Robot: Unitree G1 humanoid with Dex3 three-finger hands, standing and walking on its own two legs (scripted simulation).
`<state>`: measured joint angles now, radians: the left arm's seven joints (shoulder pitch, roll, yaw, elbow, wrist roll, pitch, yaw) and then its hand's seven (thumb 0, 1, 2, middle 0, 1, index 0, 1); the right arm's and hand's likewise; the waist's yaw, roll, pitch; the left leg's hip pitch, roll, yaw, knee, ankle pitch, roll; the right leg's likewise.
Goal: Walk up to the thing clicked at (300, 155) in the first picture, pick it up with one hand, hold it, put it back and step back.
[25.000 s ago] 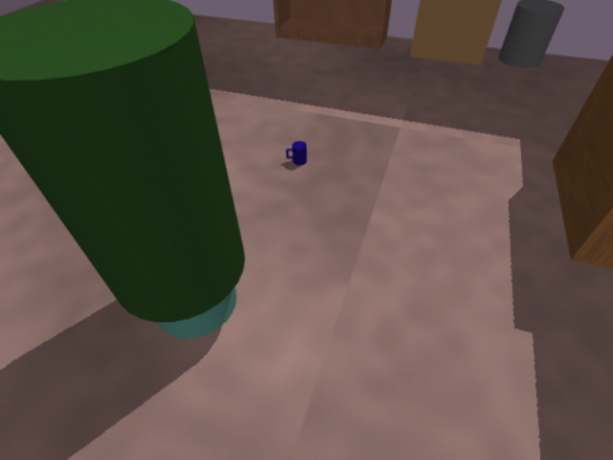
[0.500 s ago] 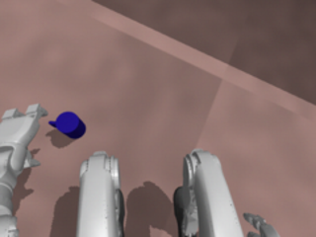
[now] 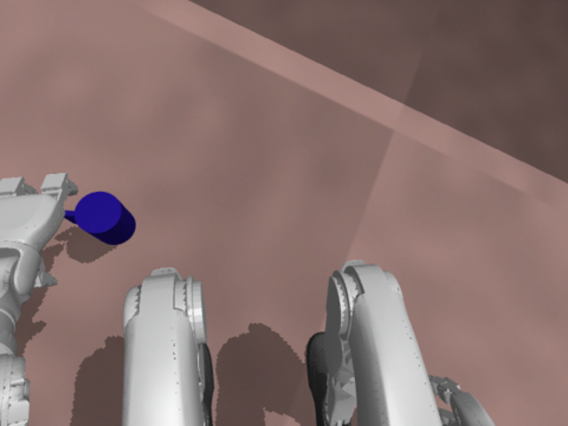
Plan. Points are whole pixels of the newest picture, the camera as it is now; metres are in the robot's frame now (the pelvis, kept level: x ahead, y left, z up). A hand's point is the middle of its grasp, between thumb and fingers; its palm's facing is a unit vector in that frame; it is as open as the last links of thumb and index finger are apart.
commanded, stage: rise first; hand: left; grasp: from above
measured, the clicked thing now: (98, 219) +0.44 +0.33 -0.29
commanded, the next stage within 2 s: approach in 0.50 s
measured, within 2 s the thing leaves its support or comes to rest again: neither
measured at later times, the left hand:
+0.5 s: hand (56, 238) +0.38 +0.34 -0.17, palm faces -0.45 -0.09 -0.89, open 14.1 cm
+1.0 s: hand (109, 194) +0.46 +0.29 -0.19, palm faces -0.37 -0.06 -0.93, open 14.1 cm
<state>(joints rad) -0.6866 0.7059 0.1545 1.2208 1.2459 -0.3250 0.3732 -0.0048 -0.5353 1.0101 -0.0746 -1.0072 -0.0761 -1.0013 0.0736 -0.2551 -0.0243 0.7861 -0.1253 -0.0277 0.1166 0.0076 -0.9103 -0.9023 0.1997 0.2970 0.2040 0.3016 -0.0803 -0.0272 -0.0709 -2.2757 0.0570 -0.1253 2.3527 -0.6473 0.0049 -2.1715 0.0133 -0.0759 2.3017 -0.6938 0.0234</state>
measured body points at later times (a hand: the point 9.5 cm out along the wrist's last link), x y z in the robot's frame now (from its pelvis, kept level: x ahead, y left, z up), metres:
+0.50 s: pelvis +0.00 +0.00 -0.02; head +0.22 +0.06 +0.37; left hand +0.40 +0.35 -0.12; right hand +0.11 -0.28 -0.14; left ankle +0.09 +0.13 -0.31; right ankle +0.10 -0.12 -0.31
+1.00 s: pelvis +0.01 +0.00 -0.02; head +0.24 +0.06 +0.36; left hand +0.47 +0.29 -0.14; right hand +0.09 -0.28 -0.14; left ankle +0.09 +0.13 -0.31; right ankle +0.10 -0.12 -0.31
